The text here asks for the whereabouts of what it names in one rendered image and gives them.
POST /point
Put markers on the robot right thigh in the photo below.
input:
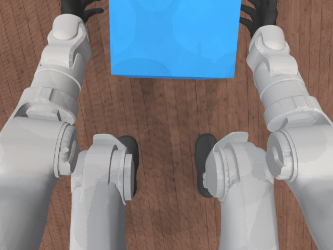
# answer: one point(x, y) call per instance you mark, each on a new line
point(248, 213)

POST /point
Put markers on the right robot hand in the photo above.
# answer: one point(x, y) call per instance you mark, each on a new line
point(265, 14)

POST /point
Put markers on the left robot upper arm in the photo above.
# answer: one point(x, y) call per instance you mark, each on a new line
point(34, 154)

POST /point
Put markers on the right robot upper arm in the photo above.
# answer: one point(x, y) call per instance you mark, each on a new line
point(303, 158)

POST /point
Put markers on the carton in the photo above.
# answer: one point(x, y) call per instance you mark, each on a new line
point(174, 39)

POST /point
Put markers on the robot left forearm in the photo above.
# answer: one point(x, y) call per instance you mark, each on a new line
point(58, 79)

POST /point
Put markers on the left robot hand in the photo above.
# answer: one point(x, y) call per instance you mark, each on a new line
point(76, 7)

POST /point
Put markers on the left robot shin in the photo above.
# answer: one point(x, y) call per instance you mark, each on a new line
point(98, 139)

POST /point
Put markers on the robot right forearm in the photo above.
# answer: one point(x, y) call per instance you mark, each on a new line
point(281, 88)

